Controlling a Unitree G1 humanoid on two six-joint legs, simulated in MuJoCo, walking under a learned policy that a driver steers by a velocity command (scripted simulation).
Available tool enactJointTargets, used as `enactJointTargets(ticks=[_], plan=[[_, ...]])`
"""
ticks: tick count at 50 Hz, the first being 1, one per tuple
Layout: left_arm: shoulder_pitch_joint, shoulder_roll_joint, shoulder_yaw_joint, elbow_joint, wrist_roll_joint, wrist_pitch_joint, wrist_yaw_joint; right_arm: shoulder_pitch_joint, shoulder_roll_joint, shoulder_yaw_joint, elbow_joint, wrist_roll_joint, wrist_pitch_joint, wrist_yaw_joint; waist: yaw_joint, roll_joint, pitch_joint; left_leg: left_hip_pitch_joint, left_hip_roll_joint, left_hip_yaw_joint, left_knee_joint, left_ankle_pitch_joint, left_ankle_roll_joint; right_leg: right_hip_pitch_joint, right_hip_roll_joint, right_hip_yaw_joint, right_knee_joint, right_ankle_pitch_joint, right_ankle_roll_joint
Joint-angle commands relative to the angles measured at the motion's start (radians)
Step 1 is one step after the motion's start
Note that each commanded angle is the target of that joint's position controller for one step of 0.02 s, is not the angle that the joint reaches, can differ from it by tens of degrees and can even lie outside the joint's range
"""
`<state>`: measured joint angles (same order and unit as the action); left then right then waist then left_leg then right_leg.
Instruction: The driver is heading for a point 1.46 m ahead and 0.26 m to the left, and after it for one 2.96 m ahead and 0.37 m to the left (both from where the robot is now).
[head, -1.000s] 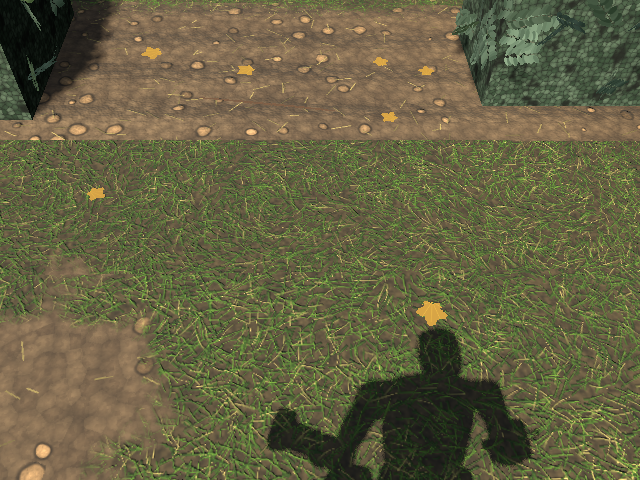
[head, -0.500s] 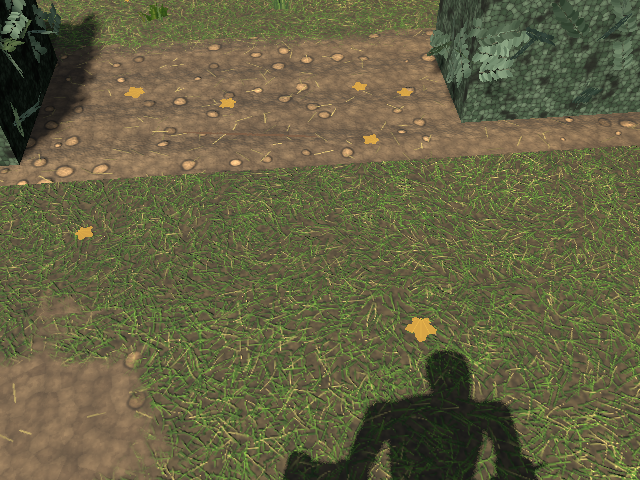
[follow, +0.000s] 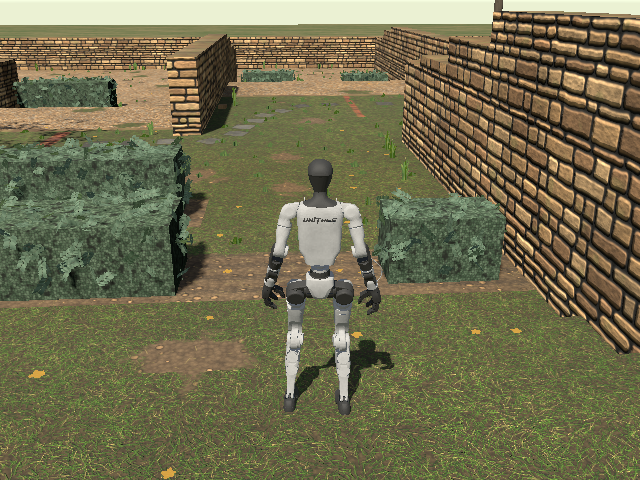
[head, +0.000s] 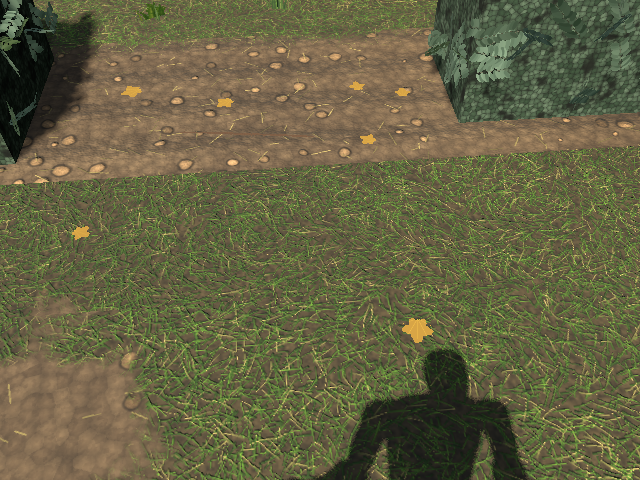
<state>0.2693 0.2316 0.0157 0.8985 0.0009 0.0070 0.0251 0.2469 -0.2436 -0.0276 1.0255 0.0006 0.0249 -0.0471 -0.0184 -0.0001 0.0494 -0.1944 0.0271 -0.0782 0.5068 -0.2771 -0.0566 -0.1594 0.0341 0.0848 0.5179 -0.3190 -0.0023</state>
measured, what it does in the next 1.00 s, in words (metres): lifts its right foot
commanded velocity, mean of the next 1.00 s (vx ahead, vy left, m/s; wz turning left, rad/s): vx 0.10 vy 0.00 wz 0.00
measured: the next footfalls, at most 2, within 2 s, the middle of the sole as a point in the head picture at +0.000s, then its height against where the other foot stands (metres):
right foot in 1.20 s outside the picture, level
left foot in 1.72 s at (256, 462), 0.17 m lower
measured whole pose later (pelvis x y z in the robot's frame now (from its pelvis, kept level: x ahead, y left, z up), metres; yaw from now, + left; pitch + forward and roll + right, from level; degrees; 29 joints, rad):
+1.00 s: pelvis +0.08 +0.04 +0.01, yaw +0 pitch +1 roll -1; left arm 0.28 0.25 0.03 0.98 -0.03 -0.09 0.01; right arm 0.49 -0.18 -0.01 1.06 0.00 -0.10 0.01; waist -0.03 -0.03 -0.01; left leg -0.08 -0.03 -0.01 0.40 -0.33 0.03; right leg -0.46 -0.02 0.02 1.03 -0.29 -0.07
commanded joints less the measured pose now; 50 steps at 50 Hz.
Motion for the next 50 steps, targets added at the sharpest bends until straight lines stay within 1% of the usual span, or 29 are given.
enactJointTargets(ticks=[1,16,30,31,32,33,34,35,36,37,38,39,40,41,42,43,44,45,46,47,48,49,50], plan=[[0.036,0.104,0.021,-0.015,-0.001,-0.008,0.004,0.041,-0.107,-0.018,-0.016,0.000,-0.006,-0.005,0.003,-0.007,0.004,0.028,-0.012,0.024,-0.058,0.171,0.011,-0.063,-0.029,0.017,-0.105,0.209,-0.009],[0.073,0.077,0.009,0.085,-0.004,-0.002,0.010,0.086,-0.072,-0.004,0.023,0.001,-0.007,-0.007,0.007,-0.001,0.023,0.013,-0.021,0.038,-0.063,0.155,0.016,-0.068,-0.018,-0.001,-0.107,0.191,-0.002],[0.107,0.050,0.000,0.144,-0.004,0.003,0.014,0.130,-0.045,0.006,0.038,0.003,-0.010,-0.007,0.011,0.002,0.038,-0.004,-0.028,0.044,-0.066,0.135,0.022,-0.079,-0.012,-0.013,-0.107,0.163,0.004],[0.124,0.041,-0.002,0.155,-0.003,0.005,0.016,0.148,-0.034,0.009,0.046,0.002,-0.008,-0.008,0.011,-0.003,0.016,0.004,-0.040,0.058,-0.063,0.049,0.024,-0.072,-0.004,-0.021,-0.112,0.069,0.001],[0.128,0.049,0.001,0.158,-0.008,0.008,0.019,0.152,-0.034,0.008,0.048,0.006,-0.006,-0.010,0.013,-0.011,0.026,-0.014,-0.062,0.079,-0.041,-0.094,0.034,-0.090,0.007,-0.025,-0.112,-0.100,-0.012],[0.124,0.071,0.008,0.152,-0.015,0.010,0.022,0.147,-0.041,0.004,0.041,0.012,-0.007,-0.013,0.016,-0.026,0.054,-0.055,-0.079,0.091,-0.012,-0.266,0.051,-0.129,0.007,-0.014,-0.113,-0.296,-0.036],[0.122,0.084,0.013,0.142,-0.018,0.008,0.024,0.136,-0.043,0.004,0.028,0.012,-0.012,-0.014,0.021,-0.037,0.101,-0.113,-0.079,0.086,0.006,-0.374,0.067,-0.176,-0.013,0.019,-0.134,-0.437,-0.061],[0.128,0.086,0.013,0.135,-0.019,0.000,0.022,0.123,-0.030,0.007,0.015,0.012,-0.024,-0.012,0.027,-0.055,0.139,-0.156,-0.073,0.080,0.028,-0.391,0.081,-0.203,-0.048,0.069,-0.160,-0.494,-0.087],[0.145,0.095,0.017,0.135,-0.022,-0.011,0.020,0.114,-0.014,0.011,0.004,0.013,-0.039,-0.007,0.035,-0.084,0.151,-0.189,-0.070,0.082,0.071,-0.345,0.086,-0.192,-0.091,0.131,-0.185,-0.507,-0.112],[0.169,0.114,0.024,0.137,-0.026,-0.021,0.017,0.106,0.001,0.013,-0.006,0.014,-0.056,0.000,0.045,-0.127,0.145,-0.221,-0.075,0.099,0.136,-0.272,0.086,-0.160,-0.143,0.210,-0.217,-0.513,-0.143],[0.186,0.137,0.032,0.138,-0.029,-0.028,0.014,0.101,0.017,0.016,-0.014,0.017,-0.075,0.008,0.050,-0.176,0.131,-0.243,-0.078,0.121,0.212,-0.205,0.089,-0.132,-0.208,0.309,-0.260,-0.531,-0.182],[0.173,0.149,0.037,0.129,-0.031,-0.032,0.011,0.097,0.018,0.017,-0.023,0.020,-0.092,0.017,0.044,-0.189,0.139,-0.229,-0.060,0.110,0.254,-0.177,0.105,-0.165,-0.255,0.382,-0.290,-0.527,-0.213],[0.137,0.146,0.035,0.114,-0.032,-0.036,0.009,0.115,0.019,0.016,-0.022,0.025,-0.106,0.025,0.019,-0.174,0.148,-0.171,-0.047,0.099,0.221,-0.173,0.126,-0.219,-0.260,0.386,-0.291,-0.496,-0.216],[0.072,0.140,0.031,0.095,-0.036,-0.038,0.006,0.190,0.029,0.016,-0.003,0.031,-0.114,0.029,-0.032,-0.175,0.155,-0.050,-0.044,0.097,0.092,-0.174,0.144,-0.293,-0.226,0.320,-0.249,-0.443,-0.185],[0.001,0.115,0.025,0.070,-0.040,-0.042,0.003,0.302,0.013,0.008,0.036,0.023,-0.120,0.030,-0.081,-0.121,0.148,0.103,-0.027,0.037,-0.020,-0.141,0.150,-0.381,-0.148,0.208,-0.127,-0.325,-0.135],[-0.051,0.052,0.011,0.034,-0.042,-0.056,0.003,0.444,-0.088,-0.021,0.080,0.020,-0.126,0.035,-0.118,0.127,0.109,0.211,0.110,-0.239,-0.170,-0.225,0.203,-0.478,-0.010,-0.001,0.190,-0.161,-0.061],[-0.052,0.030,0.006,-0.003,-0.043,-0.085,0.004,0.533,-0.204,-0.047,0.090,0.013,-0.134,0.054,-0.129,0.353,0.059,0.310,0.330,-0.651,-0.329,-0.208,0.313,-0.608,0.042,-0.044,0.459,-0.203,-0.041],[-0.052,0.069,0.014,0.001,-0.049,-0.104,-0.003,0.452,-0.133,-0.025,0.065,-0.004,-0.141,0.056,-0.077,0.211,0.083,0.295,0.351,-0.677,-0.325,-0.153,0.318,-0.672,-0.007,0.033,0.604,-0.191,-0.061],[-0.025,0.068,0.015,0.013,-0.045,-0.115,-0.013,0.376,-0.092,-0.015,0.040,-0.004,-0.144,0.057,-0.042,0.136,0.113,0.269,0.315,-0.536,-0.299,-0.038,0.294,-0.684,-0.044,0.037,0.657,-0.108,-0.079],[-0.015,0.070,0.019,0.024,-0.034,-0.120,-0.016,0.322,-0.087,-0.013,0.019,0.000,-0.142,0.058,-0.026,0.100,0.091,0.268,0.274,-0.414,-0.306,0.071,0.270,-0.665,-0.077,0.018,0.630,-0.017,-0.088],[-0.043,0.100,0.033,0.021,-0.022,-0.122,-0.017,0.295,-0.071,-0.004,0.010,0.004,-0.135,0.056,-0.022,0.089,0.095,0.260,0.240,-0.297,-0.310,0.242,0.243,-0.651,-0.108,-0.006,0.562,0.047,-0.087],[-0.069,0.102,0.039,0.009,-0.018,-0.119,-0.020,0.303,-0.042,0.004,0.017,0.003,-0.124,0.051,-0.024,0.112,0.082,0.248,0.198,-0.205,-0.318,0.331,0.219,-0.602,-0.123,-0.028,0.483,0.086,-0.080],[-0.095,0.082,0.037,-0.001,-0.022,-0.114,-0.023,0.323,-0.027,0.009,0.022,0.004,-0.115,0.042,-0.034,0.132,0.068,0.244,0.165,-0.152,-0.329,0.358,0.209,-0.562,-0.114,-0.055,0.405,0.118,-0.068]])
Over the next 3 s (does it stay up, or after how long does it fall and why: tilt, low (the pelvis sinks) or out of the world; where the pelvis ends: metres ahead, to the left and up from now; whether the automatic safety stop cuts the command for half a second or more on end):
stays up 1.16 0.20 -0.29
